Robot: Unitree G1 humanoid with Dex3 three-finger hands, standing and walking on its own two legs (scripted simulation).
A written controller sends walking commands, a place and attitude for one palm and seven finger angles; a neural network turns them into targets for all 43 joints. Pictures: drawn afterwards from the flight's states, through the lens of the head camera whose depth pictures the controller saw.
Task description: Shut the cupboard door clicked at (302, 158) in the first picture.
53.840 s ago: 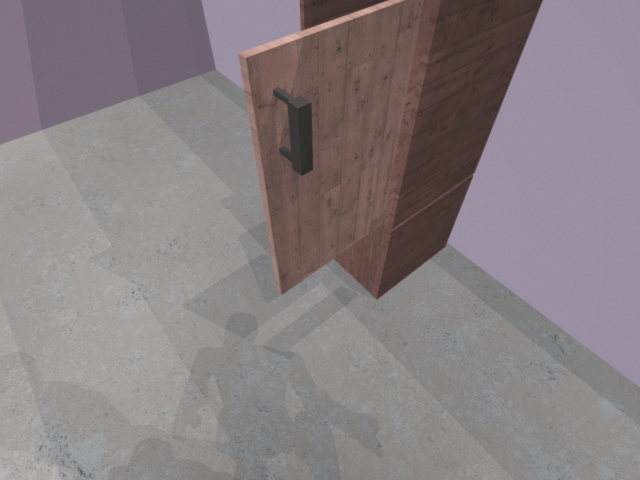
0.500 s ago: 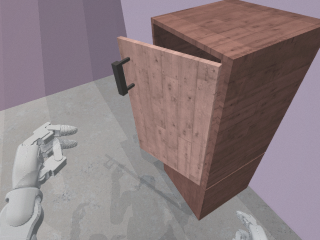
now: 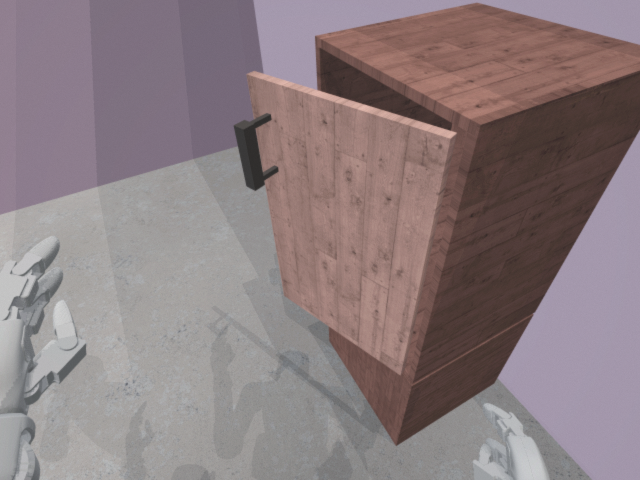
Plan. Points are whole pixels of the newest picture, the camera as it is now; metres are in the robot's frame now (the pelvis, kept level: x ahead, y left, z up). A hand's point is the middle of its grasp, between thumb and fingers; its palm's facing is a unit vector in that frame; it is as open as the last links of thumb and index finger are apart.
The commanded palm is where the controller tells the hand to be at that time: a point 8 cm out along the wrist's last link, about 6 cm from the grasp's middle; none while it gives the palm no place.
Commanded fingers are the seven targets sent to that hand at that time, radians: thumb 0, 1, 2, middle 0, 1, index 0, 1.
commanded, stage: draw the hand back to the body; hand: left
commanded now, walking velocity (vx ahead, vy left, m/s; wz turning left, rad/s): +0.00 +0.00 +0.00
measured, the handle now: (259, 151) +0.61 +0.19 +0.12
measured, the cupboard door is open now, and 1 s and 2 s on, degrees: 22 22 22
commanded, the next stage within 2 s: step back with the hand held close in 0.08 s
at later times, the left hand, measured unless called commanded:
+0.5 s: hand (76, 339) +0.20 +0.27 +0.15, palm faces +0.34 -0.80 -0.49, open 7.4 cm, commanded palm +0.14 +0.32 +0.17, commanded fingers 0.00 0.90 0.90 -0.20 -0.30 -0.20 -0.30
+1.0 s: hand out of the picture +0.10 +0.32 +0.15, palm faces +0.48 -0.76 -0.44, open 7.4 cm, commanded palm +0.03 +0.35 +0.17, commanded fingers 0.00 0.90 0.90 -0.20 -0.30 -0.20 -0.30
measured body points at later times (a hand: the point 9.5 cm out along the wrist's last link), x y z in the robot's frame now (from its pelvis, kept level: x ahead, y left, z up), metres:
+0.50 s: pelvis -0.01 +0.02 +0.00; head -0.01 +0.00 +0.44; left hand +0.18 +0.32 +0.18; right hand +0.16 -0.24 -0.09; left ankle +0.00 +0.10 -0.74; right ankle -0.04 -0.09 -0.74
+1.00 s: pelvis -0.10 +0.04 -0.03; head -0.10 +0.06 +0.42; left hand +0.07 +0.36 +0.18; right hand +0.06 -0.20 -0.11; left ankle +0.00 +0.10 -0.74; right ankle -0.04 -0.09 -0.74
